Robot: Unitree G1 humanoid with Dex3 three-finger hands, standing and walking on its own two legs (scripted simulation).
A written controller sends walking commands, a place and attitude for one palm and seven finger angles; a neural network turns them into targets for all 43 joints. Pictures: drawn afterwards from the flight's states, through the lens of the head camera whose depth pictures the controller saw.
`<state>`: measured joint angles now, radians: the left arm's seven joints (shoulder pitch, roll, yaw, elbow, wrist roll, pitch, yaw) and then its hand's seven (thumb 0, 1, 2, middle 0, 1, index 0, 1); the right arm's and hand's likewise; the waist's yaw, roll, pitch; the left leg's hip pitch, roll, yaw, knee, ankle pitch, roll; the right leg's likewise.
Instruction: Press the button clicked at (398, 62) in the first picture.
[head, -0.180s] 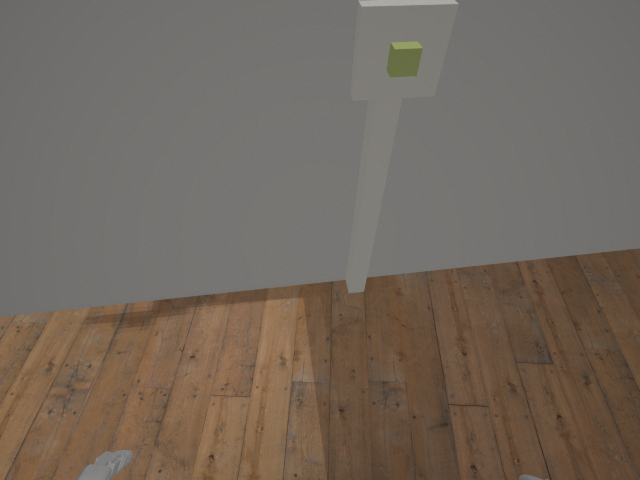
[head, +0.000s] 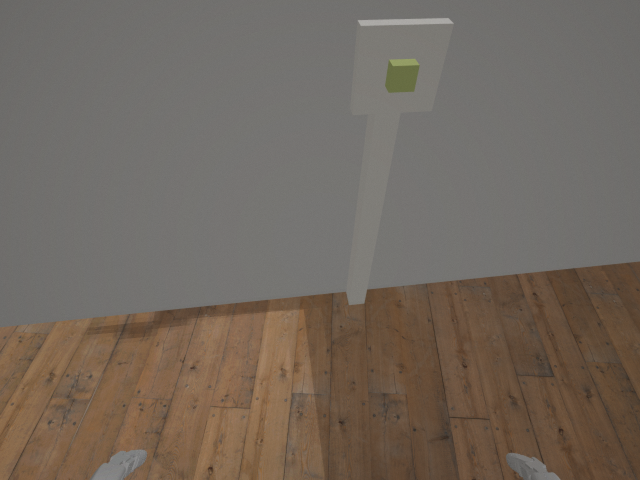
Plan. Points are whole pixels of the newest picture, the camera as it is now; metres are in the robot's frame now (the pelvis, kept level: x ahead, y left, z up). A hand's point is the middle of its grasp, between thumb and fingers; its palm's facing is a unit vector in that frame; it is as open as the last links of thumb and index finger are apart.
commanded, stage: stand and wait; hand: left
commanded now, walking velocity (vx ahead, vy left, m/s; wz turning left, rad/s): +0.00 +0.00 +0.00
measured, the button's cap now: (401, 75) +0.83 -0.11 +0.13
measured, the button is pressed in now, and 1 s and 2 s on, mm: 0 0 0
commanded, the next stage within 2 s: look at it before walking up in 0.78 s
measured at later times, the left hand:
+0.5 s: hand out of the picture +0.03 +0.23 -0.15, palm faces -0.02 -0.94 -0.34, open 7.4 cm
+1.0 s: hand out of the picture +0.03 +0.21 -0.15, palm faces -0.03 -0.95 -0.32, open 7.4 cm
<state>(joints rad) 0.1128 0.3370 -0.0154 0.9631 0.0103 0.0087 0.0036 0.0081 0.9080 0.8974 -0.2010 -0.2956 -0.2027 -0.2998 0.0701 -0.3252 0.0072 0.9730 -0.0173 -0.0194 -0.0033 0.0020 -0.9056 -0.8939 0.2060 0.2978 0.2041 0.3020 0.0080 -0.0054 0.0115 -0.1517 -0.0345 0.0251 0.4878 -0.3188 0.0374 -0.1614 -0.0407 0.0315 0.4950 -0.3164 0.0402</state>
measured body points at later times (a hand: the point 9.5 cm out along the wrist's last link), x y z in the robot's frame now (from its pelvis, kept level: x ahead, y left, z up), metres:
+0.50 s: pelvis -0.03 -0.02 +0.01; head -0.03 -0.02 +0.46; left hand +0.03 +0.28 -0.12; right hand +0.05 -0.32 -0.13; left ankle -0.04 +0.09 -0.74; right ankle -0.03 -0.15 -0.74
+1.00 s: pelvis -0.04 -0.03 +0.01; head -0.04 -0.03 +0.46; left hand +0.04 +0.26 -0.12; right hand +0.03 -0.32 -0.13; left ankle -0.04 +0.09 -0.74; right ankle -0.03 -0.15 -0.74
